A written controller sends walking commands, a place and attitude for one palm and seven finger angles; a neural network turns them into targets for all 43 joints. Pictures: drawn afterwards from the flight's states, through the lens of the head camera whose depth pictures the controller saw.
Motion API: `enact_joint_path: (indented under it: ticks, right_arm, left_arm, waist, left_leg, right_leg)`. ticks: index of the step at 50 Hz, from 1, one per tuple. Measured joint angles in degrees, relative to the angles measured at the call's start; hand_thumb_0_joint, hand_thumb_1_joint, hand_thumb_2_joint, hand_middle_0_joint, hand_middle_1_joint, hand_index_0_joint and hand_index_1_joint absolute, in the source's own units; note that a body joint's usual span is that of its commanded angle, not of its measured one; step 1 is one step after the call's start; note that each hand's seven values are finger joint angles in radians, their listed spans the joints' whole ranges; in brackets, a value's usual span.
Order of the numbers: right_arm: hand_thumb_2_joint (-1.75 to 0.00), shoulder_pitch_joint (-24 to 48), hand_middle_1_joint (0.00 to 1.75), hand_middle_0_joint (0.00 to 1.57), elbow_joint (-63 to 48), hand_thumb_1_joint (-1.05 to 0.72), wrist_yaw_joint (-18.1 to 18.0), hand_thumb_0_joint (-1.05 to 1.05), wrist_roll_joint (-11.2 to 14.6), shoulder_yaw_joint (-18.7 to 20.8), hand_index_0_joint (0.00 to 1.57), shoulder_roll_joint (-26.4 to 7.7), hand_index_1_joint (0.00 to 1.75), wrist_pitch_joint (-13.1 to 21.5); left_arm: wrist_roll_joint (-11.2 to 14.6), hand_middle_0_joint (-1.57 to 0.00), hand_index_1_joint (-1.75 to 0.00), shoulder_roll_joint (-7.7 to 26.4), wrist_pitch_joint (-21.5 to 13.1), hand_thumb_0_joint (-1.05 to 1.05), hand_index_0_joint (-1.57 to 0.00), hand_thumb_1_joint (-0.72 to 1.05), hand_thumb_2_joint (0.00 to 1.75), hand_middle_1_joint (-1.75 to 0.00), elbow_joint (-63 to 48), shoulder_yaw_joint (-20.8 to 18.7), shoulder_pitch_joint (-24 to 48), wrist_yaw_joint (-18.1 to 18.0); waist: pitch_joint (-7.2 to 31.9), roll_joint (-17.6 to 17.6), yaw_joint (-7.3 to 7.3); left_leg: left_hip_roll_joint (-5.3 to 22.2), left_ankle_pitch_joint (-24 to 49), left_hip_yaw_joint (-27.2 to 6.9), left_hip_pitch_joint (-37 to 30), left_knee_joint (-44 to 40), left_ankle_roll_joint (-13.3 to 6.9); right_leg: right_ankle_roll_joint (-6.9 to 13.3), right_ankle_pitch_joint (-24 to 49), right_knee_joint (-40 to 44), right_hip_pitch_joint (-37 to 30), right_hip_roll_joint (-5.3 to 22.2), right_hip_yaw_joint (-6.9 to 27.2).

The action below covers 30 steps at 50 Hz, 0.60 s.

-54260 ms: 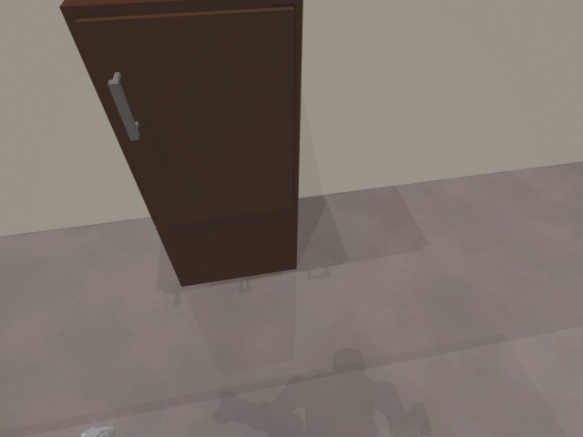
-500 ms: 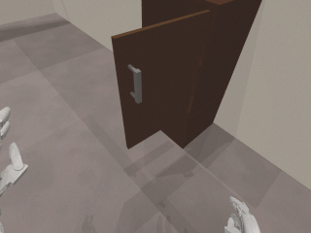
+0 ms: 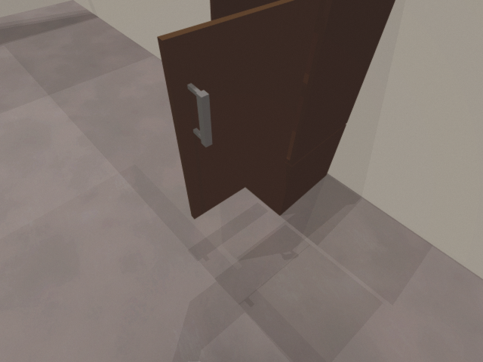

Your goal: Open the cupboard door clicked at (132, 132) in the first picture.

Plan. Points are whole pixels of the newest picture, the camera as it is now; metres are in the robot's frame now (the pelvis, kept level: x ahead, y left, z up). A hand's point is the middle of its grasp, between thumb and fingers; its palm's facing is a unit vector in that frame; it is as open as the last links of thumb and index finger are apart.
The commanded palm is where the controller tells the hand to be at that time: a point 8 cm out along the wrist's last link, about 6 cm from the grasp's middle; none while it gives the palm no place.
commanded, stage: let the arm hang, fingers relaxed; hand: left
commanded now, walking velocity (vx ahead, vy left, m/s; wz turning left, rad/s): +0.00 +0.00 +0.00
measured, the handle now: (199, 116) +0.59 +0.12 +0.06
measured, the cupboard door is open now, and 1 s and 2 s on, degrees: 86 86 86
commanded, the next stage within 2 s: look to check the result in 0.78 s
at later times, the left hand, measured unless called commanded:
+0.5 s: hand out of the picture +0.06 +0.24 -0.14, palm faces +0.02 -0.93 -0.36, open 7.4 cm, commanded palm none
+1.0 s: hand out of the picture +0.13 +0.21 -0.14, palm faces -0.03 -0.94 -0.33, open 7.3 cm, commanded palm none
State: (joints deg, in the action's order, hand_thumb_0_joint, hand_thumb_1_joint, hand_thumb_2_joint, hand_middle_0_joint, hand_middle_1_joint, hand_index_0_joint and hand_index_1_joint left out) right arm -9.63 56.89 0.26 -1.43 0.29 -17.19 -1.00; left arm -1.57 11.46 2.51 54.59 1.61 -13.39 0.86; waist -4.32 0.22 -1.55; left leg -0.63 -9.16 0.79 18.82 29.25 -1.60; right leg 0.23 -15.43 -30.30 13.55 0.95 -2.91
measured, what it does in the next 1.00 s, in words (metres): shifts its weight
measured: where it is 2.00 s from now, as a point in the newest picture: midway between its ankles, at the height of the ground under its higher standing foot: outside the picture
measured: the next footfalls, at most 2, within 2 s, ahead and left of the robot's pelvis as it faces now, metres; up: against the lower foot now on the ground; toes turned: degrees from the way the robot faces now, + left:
none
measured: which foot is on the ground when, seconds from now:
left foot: down 0.00-1.00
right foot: down 0.00-1.00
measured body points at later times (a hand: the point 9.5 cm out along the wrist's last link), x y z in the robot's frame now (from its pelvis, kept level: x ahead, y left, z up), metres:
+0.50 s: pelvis +0.02 -0.02 +0.01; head +0.03 -0.03 +0.46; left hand +0.06 +0.28 -0.12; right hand +0.08 -0.27 -0.15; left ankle +0.07 +0.10 -0.73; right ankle +0.01 -0.12 -0.73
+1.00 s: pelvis +0.04 -0.03 +0.01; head +0.07 -0.04 +0.46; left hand +0.13 +0.26 -0.12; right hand +0.11 -0.32 -0.13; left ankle +0.07 +0.10 -0.73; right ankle +0.01 -0.12 -0.73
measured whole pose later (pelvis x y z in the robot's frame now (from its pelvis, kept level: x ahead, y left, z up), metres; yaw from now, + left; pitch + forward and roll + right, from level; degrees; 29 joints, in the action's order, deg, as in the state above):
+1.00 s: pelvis +0.04 -0.03 +0.01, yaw +0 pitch -2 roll +0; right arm -5.3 65.0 -0.5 -1.0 0.3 -19.1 -0.3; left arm -0.8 17.5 -1.1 64.5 -0.9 -5.2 -0.4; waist -4.6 -1.0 -0.7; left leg 0.7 -7.4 0.2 9.2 18.4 0.7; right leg 1.7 -13.1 -18.5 3.6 -0.7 -3.2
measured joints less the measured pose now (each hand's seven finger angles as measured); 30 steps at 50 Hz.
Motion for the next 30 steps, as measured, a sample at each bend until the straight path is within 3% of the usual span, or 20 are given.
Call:
enact_joint_path:
  ticks: [4,9,19,30]
  right_arm:
    - [-0.9,-2.28,0.3,0.2,4.25,-0.91,-0.56,0.01,0.2,0.11,0.2,0.9,0.3,-0.58]
    - [-0.9,-3.26,0.3,0.2,7.35,-0.91,-1.13,0.01,0.45,0.44,0.2,2.12,0.3,-0.8]
    - [-0.9,0.15,0.3,0.2,7.96,-0.91,-0.96,0.01,0.41,0.54,0.2,2.96,0.3,-0.38]
    - [-0.9,4.43,0.3,0.2,7.81,-0.91,-0.41,0.01,0.27,0.41,0.2,0.66,0.3,0.52]
  left_arm:
    - [0.31,-0.2,-0.3,-0.75,-0.89,0.01,-0.21,0.92,0.9,-0.3,6.5,-0.68,-1.83,-0.2]
    - [0.59,-0.2,-0.3,1.1,-1.53,0.01,-0.21,0.92,0.9,-0.3,11.22,-2.05,-3.19,-0.71]
    - [0.66,-0.2,-0.29,5.48,-2.12,0.01,-0.2,0.91,0.9,-0.3,12.39,-3.3,0.5,-1.49]
    - [0.57,-0.2,-0.29,6.05,-3.48,0.0,-0.2,0.91,0.9,-0.3,9.53,-2.98,7.75,-1.31]
  waist:
    - [-1.08,0.81,1.28]
    - [-1.54,0.12,2.1]
    - [-0.71,-2.44,2.08]
    - [0.82,-2.79,1.42]
  left_leg:
    - [0.23,1.28,-0.65,-1.27,-2.59,0.4]
    - [0.51,1.8,-1.25,-2.59,-4.12,0.77]
    - [0.57,2.01,-1.21,-4.6,-5.61,1.08]
    - [0.43,2.35,-1.08,-6.94,-8.08,1.42]
  right_leg:
    - [0.33,1.34,3.04,-1.63,-0.38,-0.63]
    - [0.55,2.13,5.33,-3.42,-0.78,-1.19]
    - [0.82,2.1,6.32,-5.14,-0.86,-1.13]
    - [0.9,2.0,7.93,-7.03,-0.76,-0.98]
